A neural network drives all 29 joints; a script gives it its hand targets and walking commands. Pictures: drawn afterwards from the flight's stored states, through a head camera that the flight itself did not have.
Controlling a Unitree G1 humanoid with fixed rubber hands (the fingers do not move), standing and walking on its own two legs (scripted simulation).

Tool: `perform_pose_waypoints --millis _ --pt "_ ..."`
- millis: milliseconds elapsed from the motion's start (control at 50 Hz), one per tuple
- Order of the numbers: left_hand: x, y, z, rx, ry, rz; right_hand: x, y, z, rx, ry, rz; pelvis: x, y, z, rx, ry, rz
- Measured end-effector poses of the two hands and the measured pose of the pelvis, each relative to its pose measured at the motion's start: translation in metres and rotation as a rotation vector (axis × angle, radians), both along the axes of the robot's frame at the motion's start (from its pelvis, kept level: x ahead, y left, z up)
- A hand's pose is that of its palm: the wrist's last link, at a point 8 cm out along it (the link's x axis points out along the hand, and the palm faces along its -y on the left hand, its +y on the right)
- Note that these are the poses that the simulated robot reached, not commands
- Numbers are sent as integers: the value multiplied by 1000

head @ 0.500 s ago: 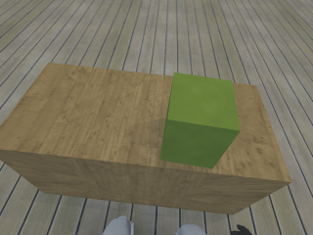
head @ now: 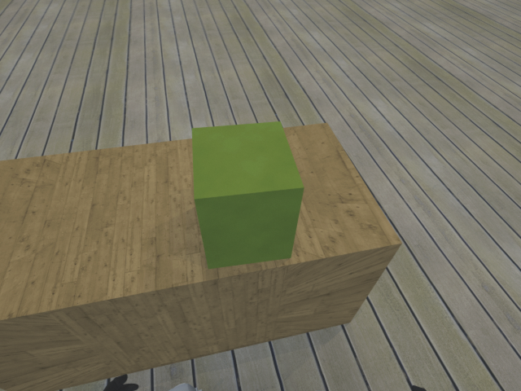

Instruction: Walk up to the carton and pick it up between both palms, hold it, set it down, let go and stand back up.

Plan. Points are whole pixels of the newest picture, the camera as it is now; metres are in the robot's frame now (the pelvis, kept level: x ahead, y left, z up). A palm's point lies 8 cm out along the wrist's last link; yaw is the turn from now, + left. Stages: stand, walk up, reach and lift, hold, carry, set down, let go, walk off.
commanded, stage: walk up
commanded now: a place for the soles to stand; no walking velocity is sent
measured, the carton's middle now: (243, 196) +0.53 +0.03 -0.07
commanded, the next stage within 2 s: none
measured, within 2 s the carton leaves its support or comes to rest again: neither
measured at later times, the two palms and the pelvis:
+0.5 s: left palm out of the picture +0.11 +0.21 -0.11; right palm out of the picture +0.06 -0.27 -0.11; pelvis +0.04 -0.02 +0.02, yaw +3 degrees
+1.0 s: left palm out of the picture +0.14 +0.21 -0.10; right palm (432, 387) +0.15 -0.28 -0.12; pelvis +0.08 -0.03 +0.01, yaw +6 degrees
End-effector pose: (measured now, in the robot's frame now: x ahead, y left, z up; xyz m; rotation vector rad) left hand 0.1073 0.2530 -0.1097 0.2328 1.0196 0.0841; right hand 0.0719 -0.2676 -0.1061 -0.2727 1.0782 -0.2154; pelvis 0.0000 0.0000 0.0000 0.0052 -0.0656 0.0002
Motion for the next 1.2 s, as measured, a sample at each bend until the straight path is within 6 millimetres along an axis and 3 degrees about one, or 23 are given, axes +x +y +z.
perform_pose_waypoints --millis 60,120,180,300,380,440,540,680,760,920,980,1080,1200 --pt "-28 -13 1 19 27 53 -9 -14 -8 37 43 5 -3 -11 1 5 -10 6" --pt "-59 -14 5 59 93 99 -11 -19 -13 66 53 11 -2 -14 4 -5 -6 -19" --pt "-71 -7 8 82 123 123 -16 -16 -16 75 67 26 0 -14 5 -22 10 3" --pt "-46 0 0 65 93 108 -30 3 -15 86 114 31 8 -13 4 1 25 31" --pt "-21 -17 2 16 61 69 -41 10 -8 98 159 11 20 -15 11 -2 33 49" --pt "-7 -31 2 -12 42 63 -36 6 -4 100 192 12 32 -20 14 -2 36 50" --pt "1 -40 2 -14 53 76 2 -4 -2 77 161 64 49 -24 16 -15 45 68" --pt "-20 -13 2 37 125 155 77 10 0 77 51 166 65 -19 14 -13 44 90" --pt "-17 -6 0 51 135 158 96 12 1 75 6 168 68 -18 11 0 35 88" --pt "40 -38 8 26 -8 108 75 -15 -14 74 79 111 76 -34 7 -1 9 106" --pt "36 -46 12 16 -5 127 73 -17 -16 74 112 113 76 -35 9 2 9 99" --pt "19 -42 12 27 66 145 79 -7 -11 91 102 130 75 -33 15 -4 3 124" --pt "26 -29 3 3 62 164 80 8 -10 90 117 153 73 -29 12 2 -3 137"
